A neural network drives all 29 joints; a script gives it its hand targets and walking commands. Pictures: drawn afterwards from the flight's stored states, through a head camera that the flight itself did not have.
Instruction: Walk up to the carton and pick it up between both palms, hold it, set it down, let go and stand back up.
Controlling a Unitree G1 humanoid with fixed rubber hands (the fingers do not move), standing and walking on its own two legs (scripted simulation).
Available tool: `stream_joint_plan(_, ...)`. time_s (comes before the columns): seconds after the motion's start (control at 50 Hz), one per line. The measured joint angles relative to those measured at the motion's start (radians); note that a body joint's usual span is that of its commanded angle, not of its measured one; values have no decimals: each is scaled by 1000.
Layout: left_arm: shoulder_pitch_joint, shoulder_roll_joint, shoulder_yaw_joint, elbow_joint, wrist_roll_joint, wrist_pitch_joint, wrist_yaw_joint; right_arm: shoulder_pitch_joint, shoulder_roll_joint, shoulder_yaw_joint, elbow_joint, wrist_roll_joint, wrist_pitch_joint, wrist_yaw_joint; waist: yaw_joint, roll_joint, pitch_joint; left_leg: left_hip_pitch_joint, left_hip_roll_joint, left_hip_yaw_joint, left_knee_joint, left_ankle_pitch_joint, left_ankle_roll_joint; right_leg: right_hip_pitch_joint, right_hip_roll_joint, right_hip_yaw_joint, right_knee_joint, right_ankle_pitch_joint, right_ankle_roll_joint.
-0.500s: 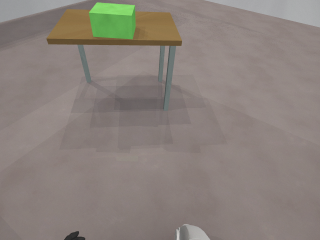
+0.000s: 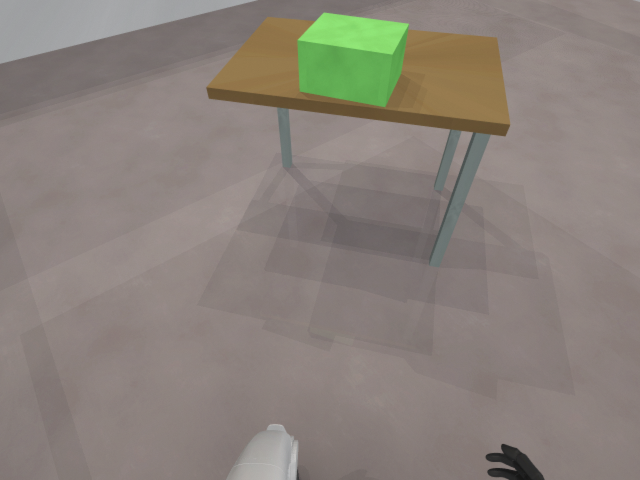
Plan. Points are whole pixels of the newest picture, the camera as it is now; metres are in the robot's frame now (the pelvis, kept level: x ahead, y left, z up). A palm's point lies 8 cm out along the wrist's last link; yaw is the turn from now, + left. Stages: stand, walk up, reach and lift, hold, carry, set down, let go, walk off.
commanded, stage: walk up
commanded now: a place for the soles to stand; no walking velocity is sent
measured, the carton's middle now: (353, 58) +1.18 +0.00 -0.02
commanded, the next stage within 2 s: none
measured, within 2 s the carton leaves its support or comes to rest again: neither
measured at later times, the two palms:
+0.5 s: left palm (198, 323) +0.36 +0.25 -0.11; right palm (528, 439) +0.22 -0.26 -0.12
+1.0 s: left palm (207, 308) +0.41 +0.25 -0.14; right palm (456, 224) +0.62 -0.22 -0.11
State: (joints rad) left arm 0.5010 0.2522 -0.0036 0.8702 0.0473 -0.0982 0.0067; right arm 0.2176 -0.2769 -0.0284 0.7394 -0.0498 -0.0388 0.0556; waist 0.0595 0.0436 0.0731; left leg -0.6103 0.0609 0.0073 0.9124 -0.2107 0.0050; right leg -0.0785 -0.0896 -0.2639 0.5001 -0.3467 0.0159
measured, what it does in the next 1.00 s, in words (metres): walks ahead: left foot, then right foot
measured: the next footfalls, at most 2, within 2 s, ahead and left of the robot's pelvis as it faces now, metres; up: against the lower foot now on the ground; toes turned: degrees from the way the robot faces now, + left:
left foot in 0.12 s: +0.26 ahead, +0.13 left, +0.00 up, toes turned +6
right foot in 0.58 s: +0.42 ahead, -0.15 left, +0.00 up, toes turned -7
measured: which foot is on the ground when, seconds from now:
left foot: up 0.00-0.10, down 0.12-0.60, up 0.62-0.98, down 1.00-1.00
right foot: down 0.00-0.14, up 0.16-0.56, down 0.58-1.00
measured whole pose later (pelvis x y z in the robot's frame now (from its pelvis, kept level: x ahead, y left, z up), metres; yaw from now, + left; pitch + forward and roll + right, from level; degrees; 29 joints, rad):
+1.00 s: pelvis +0.47 +0.00 -0.02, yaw +2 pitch -3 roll -2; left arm 0.52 0.25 0.02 0.84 0.05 -0.06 -0.01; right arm 0.20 -0.23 -0.02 0.72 -0.06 -0.05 0.05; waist 0.06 0.01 0.06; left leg -0.44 0.06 0.06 0.65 -0.16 0.03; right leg -0.09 -0.09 -0.13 0.65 -0.49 0.04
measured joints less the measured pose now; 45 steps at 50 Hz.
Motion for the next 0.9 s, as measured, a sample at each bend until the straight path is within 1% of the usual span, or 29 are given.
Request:
stream_joint_plan(0.06,21,9,-2,15,6,13,-3,-35,34,9,-17,-5,-5,9,6,-22,4,37,4,23,-168,87,21,55,-14,-20,12,-60,22)
stream_joint_plan(0.1,29,13,-3,17,10,28,-3,-38,52,13,-25,-10,-9,7,7,-35,-4,92,-4,38,-243,102,35,81,-31,-28,59,-124,37)
stream_joint_plan(0.12,35,13,-4,14,12,37,-3,-34,56,13,-31,-14,-13,3,6,-38,-10,125,-13,40,-271,100,38,82,-44,-27,108,-168,35)
stream_joint_plan(0.14,28,15,-6,13,14,48,-6,-34,65,10,-29,-18,-18,-4,-3,-59,-4,121,-34,48,-232,88,37,66,-77,-18,192,-212,17)
stream_joint_plan(0.16,15,15,-9,7,12,62,-10,-31,71,10,-31,-16,-20,-15,-9,-72,4,107,-50,56,-167,41,43,23,-89,30,319,-233,-7)
stream_joint_plan(0.2,-16,18,-14,-24,-3,88,-21,-7,80,16,-33,21,-13,-39,-27,-86,11,103,-63,60,-96,-44,53,-94,-47,150,579,-216,-24)
stream_joint_plan(0.22,-38,23,-13,-41,-8,94,-26,11,84,20,-31,35,-8,-51,-35,-96,15,119,-68,61,-95,-62,53,-152,-23,194,676,-188,-28)
stream_joint_plan(0.24,-62,27,-11,-57,-12,94,-28,31,85,23,-28,40,-4,-60,-42,-104,19,141,-69,64,-106,-69,51,-207,-4,220,741,-162,-31)
stream_joint_plan(0.28,-109,34,-5,-88,-10,85,-29,70,81,24,-15,38,-7,-69,-53,-116,25,194,-68,73,-146,-78,52,-304,12,240,780,-136,-28)
stream_joint_plan(0.32,-144,38,3,-114,-4,78,-31,109,71,21,4,33,-18,-68,-67,-124,22,252,-64,86,-197,-82,51,-380,14,247,740,-127,-20)
stream_joint_plan(0.36,-169,37,12,-131,1,78,-36,148,58,15,23,28,-30,-65,-84,-121,7,302,-57,95,-243,-88,49,-436,11,248,664,-111,-11)
stream_joint_plan(0.42,-197,30,21,-146,4,77,-49,197,37,9,52,19,-40,-63,-104,-107,-16,368,-45,104,-299,-104,37,-483,-1,250,524,-22,-6)
stream_joint_plan(0.5,-212,12,23,-152,-1,65,-63,235,13,6,87,9,-37,-55,-118,-79,-41,441,-22,112,-322,-156,12,-453,-10,248,307,111,-13)
stream_joint_plan(0.56,-199,4,27,-155,-2,52,-59,252,3,12,104,-3,-24,-46,-117,-61,-63,474,4,116,-274,-237,-10,-368,8,230,182,146,-27)
stream_joint_plan(0.58,-192,1,30,-155,0,44,-53,255,0,15,107,-8,-18,-43,-112,-49,-66,474,22,112,-231,-278,-11,-348,24,224,172,151,-25)
stream_joint_plan(0.6,-192,-8,32,-154,2,38,-46,251,-3,18,113,-11,-10,-39,-109,-25,-58,457,46,88,-159,-310,4,-347,43,206,211,126,-25)
stream_joint_plan(0.62,-188,-14,31,-158,-2,36,-37,246,-2,22,113,-8,0,-36,-106,-11,-52,421,45,52,-57,-332,11,-348,51,192,253,86,-28)
stream_joint_plan(0.64,-181,-20,29,-159,-13,37,-27,240,-1,27,108,-7,11,-33,-98,-4,-48,376,30,22,57,-347,8,-343,53,184,278,50,-32)
stream_joint_plan(0.68,-157,-34,21,-154,-31,41,-11,215,-4,30,94,-5,24,-32,-80,11,-37,284,0,-2,238,-331,1,-307,53,172,272,15,-37)
stream_joint_plan(0.72,-125,-39,15,-143,-31,38,-1,179,-7,30,79,-3,24,-33,-63,22,-26,202,-10,6,304,-292,-7,-256,51,159,231,8,-37)
stream_joint_plan(0.76,-90,-41,14,-124,-27,28,2,140,-8,26,59,-3,18,-31,-46,30,-19,133,-8,13,278,-253,-17,-203,50,146,173,12,-36)
stream_joint_plan(0.8,-56,-38,16,-99,-22,18,2,100,-7,21,38,-4,14,-27,-28,30,-15,81,0,19,211,-209,-24,-153,50,140,116,16,-33)
stream_joint_plan(0.84,-28,-32,19,-75,-17,13,1,60,-1,18,21,-5,11,-21,-13,24,-9,52,11,21,114,-147,-24,-106,47,136,71,15,-26)
stream_joint_plan(0.9,1,-20,22,-47,-10,15,-4,6,18,18,3,-3,5,-11,-2,10,-2,52,25,26,-60,-31,-11,-49,40,129,40,-9,-7)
